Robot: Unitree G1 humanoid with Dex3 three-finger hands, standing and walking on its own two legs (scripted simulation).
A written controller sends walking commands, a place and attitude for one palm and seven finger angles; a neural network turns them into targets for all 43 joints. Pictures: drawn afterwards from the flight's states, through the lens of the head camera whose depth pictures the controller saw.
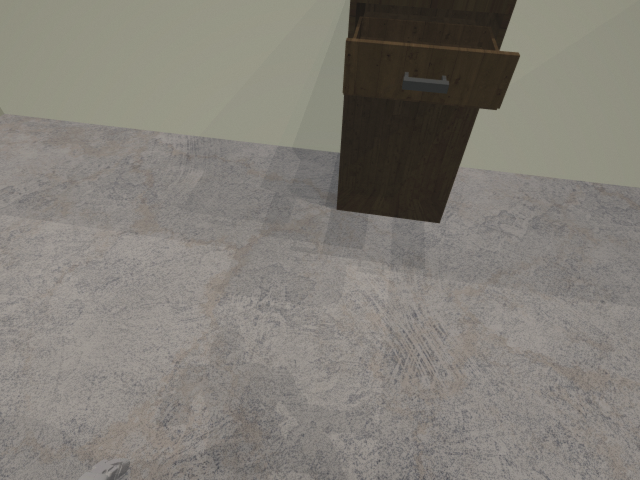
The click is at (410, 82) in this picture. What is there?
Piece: drawer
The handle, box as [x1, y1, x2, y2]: [402, 72, 448, 93]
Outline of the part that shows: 402,84 402,88 404,89 446,93 448,81 446,80 445,76 442,75 440,80 409,77 408,72 405,72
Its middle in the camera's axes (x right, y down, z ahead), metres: +0.27 -0.40 +0.99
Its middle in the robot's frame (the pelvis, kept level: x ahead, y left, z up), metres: +1.03 -0.21 +0.03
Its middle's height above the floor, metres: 0.80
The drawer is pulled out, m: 0.30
